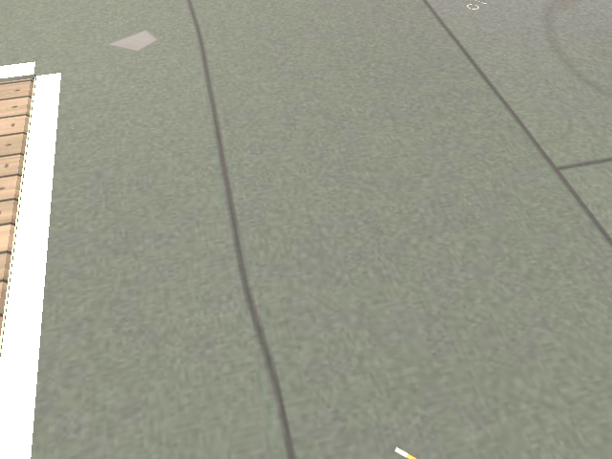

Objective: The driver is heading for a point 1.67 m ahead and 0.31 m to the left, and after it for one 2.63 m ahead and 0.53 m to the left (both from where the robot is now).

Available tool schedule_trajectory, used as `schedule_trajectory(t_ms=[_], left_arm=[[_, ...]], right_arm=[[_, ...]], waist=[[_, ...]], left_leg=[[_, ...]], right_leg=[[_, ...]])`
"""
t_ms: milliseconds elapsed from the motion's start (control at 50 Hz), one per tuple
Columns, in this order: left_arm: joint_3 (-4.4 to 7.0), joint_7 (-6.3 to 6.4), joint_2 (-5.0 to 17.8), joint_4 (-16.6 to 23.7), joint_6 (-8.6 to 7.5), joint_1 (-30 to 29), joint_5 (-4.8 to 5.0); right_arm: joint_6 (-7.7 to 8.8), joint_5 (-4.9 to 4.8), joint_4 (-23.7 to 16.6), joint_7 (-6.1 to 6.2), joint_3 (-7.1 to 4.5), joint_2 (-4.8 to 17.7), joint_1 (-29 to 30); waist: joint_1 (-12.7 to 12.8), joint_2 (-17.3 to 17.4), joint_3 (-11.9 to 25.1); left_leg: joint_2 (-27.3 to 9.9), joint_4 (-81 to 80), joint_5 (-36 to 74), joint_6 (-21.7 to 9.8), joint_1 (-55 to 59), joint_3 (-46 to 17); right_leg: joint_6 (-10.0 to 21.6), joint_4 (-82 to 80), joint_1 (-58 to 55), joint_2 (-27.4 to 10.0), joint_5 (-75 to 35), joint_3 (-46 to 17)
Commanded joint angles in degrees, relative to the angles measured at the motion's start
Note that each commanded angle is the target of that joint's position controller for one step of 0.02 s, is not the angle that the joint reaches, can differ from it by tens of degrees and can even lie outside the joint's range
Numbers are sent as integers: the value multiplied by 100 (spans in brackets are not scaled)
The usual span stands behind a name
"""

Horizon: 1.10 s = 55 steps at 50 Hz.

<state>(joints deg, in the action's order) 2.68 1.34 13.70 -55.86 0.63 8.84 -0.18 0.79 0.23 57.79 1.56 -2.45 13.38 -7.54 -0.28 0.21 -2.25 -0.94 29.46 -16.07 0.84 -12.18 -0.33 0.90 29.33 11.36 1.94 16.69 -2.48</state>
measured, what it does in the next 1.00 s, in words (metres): walks ahead: right foot, then left foot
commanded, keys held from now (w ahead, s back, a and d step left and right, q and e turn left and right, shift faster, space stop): w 0.30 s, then no key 0.70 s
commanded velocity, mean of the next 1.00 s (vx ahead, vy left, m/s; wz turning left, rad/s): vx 0.15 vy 0.00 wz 0.00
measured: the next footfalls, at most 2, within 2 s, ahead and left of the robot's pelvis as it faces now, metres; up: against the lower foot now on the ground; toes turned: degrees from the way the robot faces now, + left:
right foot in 0.62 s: +0.30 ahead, -0.08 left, +0.00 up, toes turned +0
left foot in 0.90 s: +0.22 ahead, +0.15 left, +0.00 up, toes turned +2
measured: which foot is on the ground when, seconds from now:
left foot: down 0.00-0.66, up 0.68-0.88, down 0.90-1.00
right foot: down 0.00-0.28, up 0.30-0.60, down 0.62-1.00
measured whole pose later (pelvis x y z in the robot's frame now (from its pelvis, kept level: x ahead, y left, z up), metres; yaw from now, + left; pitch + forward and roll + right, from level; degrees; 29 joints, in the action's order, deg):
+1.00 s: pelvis +0.19 +0.02 +0.00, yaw +2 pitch -1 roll -1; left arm 1.6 1.5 12.2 -58.8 -0.2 6.3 -0.6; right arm 0.1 1.2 61.1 2.2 -1.8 12.4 -13.5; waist 0.2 -0.7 -1.2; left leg -2.0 31.4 -17.6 0.7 -12.9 0.0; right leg 1.5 26.8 17.1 1.5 8.8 2.4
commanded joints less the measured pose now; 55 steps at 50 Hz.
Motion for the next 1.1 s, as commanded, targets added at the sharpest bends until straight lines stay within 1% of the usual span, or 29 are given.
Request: schedule_trajectory(t_ms=[20,60,100,180,220,260,280,300,320,340,380,420,480,520,600,620,640,660,680,700,740,820,860,900,920,940,960,1040,1100], left_arm=[[91,28,553,49,-51,106,6],[135,38,676,-24,-37,159,78],[148,48,735,-14,-119,254,131],[243,-15,1053,-161,-417,814,176],[235,-42,1007,-78,-483,600,184],[194,-72,868,173,-478,-41,206],[119,-75,609,408,-520,-482,215],[89,-68,436,597,-633,-520,180],[148,-65,696,551,-693,-504,160],[161,-98,690,424,-703,-213,190],[162,-121,554,291,-641,-69,194],[153,-142,395,367,-559,-299,167],[17,-165,36,537,-471,-805,137],[36,-160,199,552,-423,-884,130],[196,-134,637,304,-374,-310,28],[265,-100,840,250,-377,-113,-21],[328,-71,1169,206,-368,237,-86],[240,-70,982,116,-311,490,-142],[112,-139,590,69,-297,445,-34],[71,-163,589,106,-313,-5,45],[20,-142,570,273,-322,-743,-23],[30,-32,614,280,-226,-1021,-112],[34,10,627,237,-183,-1019,-11],[-8,4,468,80,-164,-719,40],[-2,4,485,39,-141,-600,0],[-7,19,385,82,-120,-555,-17],[-13,39,408,36,-128,-568,-63],[11,48,474,-193,-170,-245,-24],[1,21,430,-274,-181,-228,12]], right_arm=[[21,1,-71,18,-114,624,-121],[-4,-66,-24,26,-138,663,-134],[76,-115,-91,38,-118,618,-63],[455,-176,-268,-77,-72,386,160],[566,-189,-241,-160,-84,428,-20],[602,-190,122,-202,-151,539,-931],[607,-194,355,-195,-264,913,-1626],[610,-179,518,-224,-441,1534,-2243],[613,-54,446,-240,-292,1110,-2125],[623,1,350,-241,-188,810,-1836],[564,-50,191,-231,-117,682,-1461],[436,-25,159,-164,-28,537,-1349],[301,39,100,-17,-21,762,-1151],[270,19,168,15,-70,980,-1311],[290,-113,165,-5,-55,848,-967],[306,-70,204,-28,-59,843,-1108],[334,93,164,-44,-27,718,-1366],[287,59,346,-45,120,177,-2113],[188,-19,314,-43,83,311,-1777],[96,-108,202,-21,1,544,-1468],[-71,-90,158,93,-55,553,-1119],[-136,4,225,180,-38,332,-1189],[-132,44,340,128,-30,273,-1331],[-171,181,281,70,-37,428,-1193],[-177,170,162,85,-51,645,-1034],[-136,97,209,84,-80,815,-834],[-56,80,156,78,-45,644,-611],[165,44,196,50,-30,515,-634],[158,18,265,42,-19,476,-863]], waist=[[-16,-38,450],[10,-81,170],[72,-158,-361],[207,-976,-557],[12,-950,-500],[-477,-635,-210],[-725,188,-139],[-800,1642,42],[-701,1278,-56],[-422,771,-129],[-198,426,-69],[-146,541,-39],[-135,625,4],[-167,770,215],[299,626,385],[382,398,514],[310,-179,1072],[149,-1082,1963],[254,-1060,1873],[134,-787,1244],[-66,-511,481],[-266,-725,455],[-398,-632,566],[-319,-351,292],[-153,-84,15],[79,597,-181],[90,674,-271],[93,316,35],[5,140,243]], left_leg=[[-157,-400,869,-176,256,-112],[30,-276,-953,-294,-74,7],[23,-202,-2013,-439,-630,-110],[175,981,-993,-483,-1534,177],[69,793,-825,-648,-1287,86],[-1,-161,-430,-799,238,-94],[-533,-818,-568,-1044,1103,-1159],[-1564,-1509,-71,-1606,2317,-3110],[-2009,-1446,1350,-1766,2541,-3590],[-1963,-1109,2788,-1636,2465,-2952],[-1629,-955,4310,-1306,2210,-1758],[-1255,-1190,4528,-1056,1702,-1086],[-787,-1273,4774,-917,858,-330],[-852,-1261,4828,-933,689,-324],[-843,-570,4664,-727,719,-406],[-633,-145,4240,-539,581,-319],[-266,687,2556,-298,-59,-147],[85,2025,-423,-1,-619,-58],[208,2830,-2451,170,-753,-324],[34,3220,-2537,198,-1055,-419],[-183,2930,-2040,247,-1068,-314],[-202,1359,-1129,215,-70,-66],[-90,355,99,81,579,138],[-220,-267,419,-143,711,-12],[-499,-662,-265,-312,255,-313],[-454,-895,-1505,-451,-800,-385],[-395,-1158,-1764,-393,-1201,-405],[-320,-951,-303,-176,-634,-267],[-264,-745,453,-229,-255,-177]], right_leg=[[182,-444,-96,-275,-1002,-204],[334,-459,191,-174,1002,-194],[560,-701,553,-377,2380,-563],[1282,-1532,-95,-1521,2638,-2473],[1339,-1386,-27,-1697,1689,-2590],[894,-767,744,-1178,607,-1588],[466,462,1568,-483,-78,-540],[54,2227,2799,195,200,300],[-5,3273,3611,110,1552,-25],[58,3860,3711,-131,1471,-229],[89,3757,3622,-431,856,-10],[6,2929,3001,-502,296,258],[-125,1192,1794,-237,-598,601],[-106,689,1115,-57,-1178,663],[280,-246,43,15,-1987,484],[425,-447,-488,-201,-3009,265],[741,17,-1643,-959,-5143,-478],[1735,-19,-2452,-2113,-5688,-1617],[1955,-545,-1926,-2272,-4634,-2225],[1729,-850,-1185,-2091,-3080,-1997],[1291,-1335,51,-1682,-1390,-1446],[1026,-1603,999,-1221,-229,-851],[893,-1550,1219,-1090,448,-660],[432,-1474,1478,-849,1431,-483],[224,-1305,1419,-675,1484,-303],[58,-1110,655,-358,857,87],[7,-778,122,-323,292,114],[219,-497,-33,-377,-777,95],[223,-422,-48,-404,-1339,101]])
Keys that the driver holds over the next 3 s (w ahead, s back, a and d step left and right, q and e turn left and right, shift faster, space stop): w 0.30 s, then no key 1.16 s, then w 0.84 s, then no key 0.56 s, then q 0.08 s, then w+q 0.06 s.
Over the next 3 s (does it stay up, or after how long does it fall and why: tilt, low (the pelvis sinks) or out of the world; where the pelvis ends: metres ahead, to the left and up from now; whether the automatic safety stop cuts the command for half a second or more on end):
stays up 0.77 0.01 -0.01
